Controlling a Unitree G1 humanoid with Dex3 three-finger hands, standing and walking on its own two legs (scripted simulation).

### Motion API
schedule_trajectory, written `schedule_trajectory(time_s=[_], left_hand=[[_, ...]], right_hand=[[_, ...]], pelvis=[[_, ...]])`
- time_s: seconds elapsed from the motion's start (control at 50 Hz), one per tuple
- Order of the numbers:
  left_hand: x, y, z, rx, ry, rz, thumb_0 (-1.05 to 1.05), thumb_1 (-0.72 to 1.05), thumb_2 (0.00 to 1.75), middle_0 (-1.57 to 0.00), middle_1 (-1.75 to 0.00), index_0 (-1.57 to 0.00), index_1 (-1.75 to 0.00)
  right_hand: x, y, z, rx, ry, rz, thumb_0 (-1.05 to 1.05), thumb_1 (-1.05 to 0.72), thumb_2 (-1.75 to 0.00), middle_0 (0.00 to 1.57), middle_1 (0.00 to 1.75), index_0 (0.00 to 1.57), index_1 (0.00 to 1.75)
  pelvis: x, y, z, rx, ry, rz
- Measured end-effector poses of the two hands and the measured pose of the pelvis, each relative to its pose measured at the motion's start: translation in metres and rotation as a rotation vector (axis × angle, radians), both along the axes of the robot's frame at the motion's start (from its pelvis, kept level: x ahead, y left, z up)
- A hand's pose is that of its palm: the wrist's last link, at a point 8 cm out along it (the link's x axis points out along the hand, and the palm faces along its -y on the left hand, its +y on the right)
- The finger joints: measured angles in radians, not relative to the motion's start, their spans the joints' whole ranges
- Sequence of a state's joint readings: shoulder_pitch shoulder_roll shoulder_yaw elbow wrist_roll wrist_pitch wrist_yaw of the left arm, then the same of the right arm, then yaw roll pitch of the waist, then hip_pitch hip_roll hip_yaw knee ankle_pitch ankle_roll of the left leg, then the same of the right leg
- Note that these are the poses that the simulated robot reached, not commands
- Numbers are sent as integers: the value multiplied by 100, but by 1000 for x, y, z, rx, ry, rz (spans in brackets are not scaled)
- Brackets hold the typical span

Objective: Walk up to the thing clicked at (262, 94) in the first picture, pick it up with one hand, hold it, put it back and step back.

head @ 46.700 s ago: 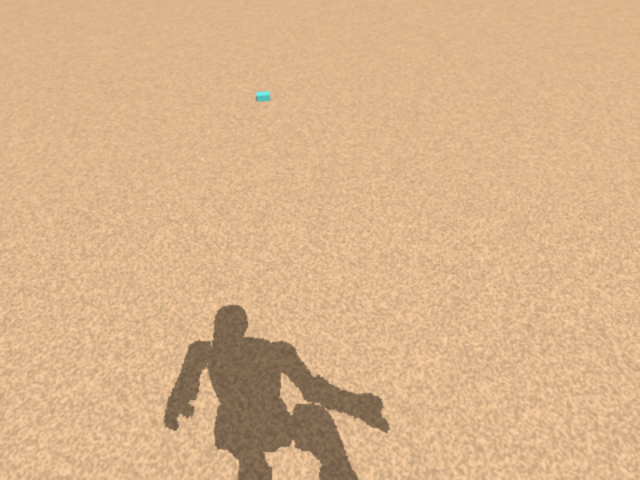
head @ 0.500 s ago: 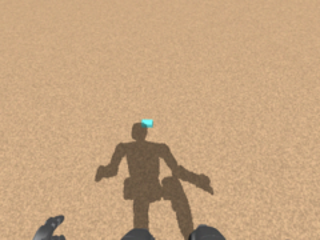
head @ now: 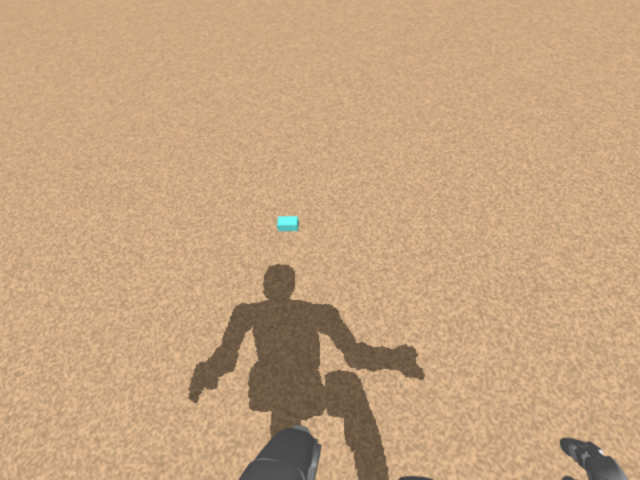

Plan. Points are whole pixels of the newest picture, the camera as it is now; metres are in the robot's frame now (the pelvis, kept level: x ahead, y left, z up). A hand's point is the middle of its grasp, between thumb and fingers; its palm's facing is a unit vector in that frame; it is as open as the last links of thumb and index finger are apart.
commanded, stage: step back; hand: left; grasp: from above
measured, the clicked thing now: (288, 223) +1.04 +0.25 -0.74
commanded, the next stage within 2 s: stand in 1.06 s
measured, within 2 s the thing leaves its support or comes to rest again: neither
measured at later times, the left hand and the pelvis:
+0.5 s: hand out of the picture -0.03 +0.27 -0.14, palm faces +0.07 -0.93 -0.37, open 7.4 cm; pelvis -0.06 +0.00 +0.00, yaw +4 degrees
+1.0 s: hand out of the picture +0.06 +0.30 -0.14, palm faces +0.06 -0.92 -0.38, open 7.4 cm; pelvis -0.01 +0.03 +0.01, yaw +4 degrees
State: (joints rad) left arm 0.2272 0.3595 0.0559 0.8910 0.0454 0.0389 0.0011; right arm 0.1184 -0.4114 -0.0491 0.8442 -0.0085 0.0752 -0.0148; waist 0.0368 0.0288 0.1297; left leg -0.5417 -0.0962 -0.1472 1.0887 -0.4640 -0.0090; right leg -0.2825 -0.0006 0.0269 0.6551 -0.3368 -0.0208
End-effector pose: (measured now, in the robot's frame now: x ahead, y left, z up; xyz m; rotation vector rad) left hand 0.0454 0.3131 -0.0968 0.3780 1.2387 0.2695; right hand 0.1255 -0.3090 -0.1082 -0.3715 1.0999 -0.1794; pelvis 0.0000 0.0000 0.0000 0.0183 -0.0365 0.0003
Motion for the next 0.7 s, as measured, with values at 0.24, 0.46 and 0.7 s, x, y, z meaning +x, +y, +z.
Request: schedule_trajectory(time_s=[0.24, 0.46, 0.7], left_hand=[[-66, 28, -2, 11, -74, 69, 1, 90, 90, -20, -30, -20, -30], [-89, 7, -9, -44, -24, 66, 1, 90, 90, -20, -30, -20, -30], [-72, 19, -15, -77, -30, 86, 1, 90, 90, -20, -31, -20, -30]], right_hand=[[-105, 17, -9, 4, 154, 35, 0, -91, -90, 21, 30, 20, 30], [-111, 15, -2, 32, 92, 10, 0, -91, -90, 21, 30, 21, 30], [-83, 28, 3, -11, 98, 41, 0, -91, -90, 21, 30, 20, 30]], pelvis=[[-55, 12, -3, 7, -14, 88], [-61, 2, 4, -44, -22, 64], [-47, 25, 4, -11, 5, 86]])
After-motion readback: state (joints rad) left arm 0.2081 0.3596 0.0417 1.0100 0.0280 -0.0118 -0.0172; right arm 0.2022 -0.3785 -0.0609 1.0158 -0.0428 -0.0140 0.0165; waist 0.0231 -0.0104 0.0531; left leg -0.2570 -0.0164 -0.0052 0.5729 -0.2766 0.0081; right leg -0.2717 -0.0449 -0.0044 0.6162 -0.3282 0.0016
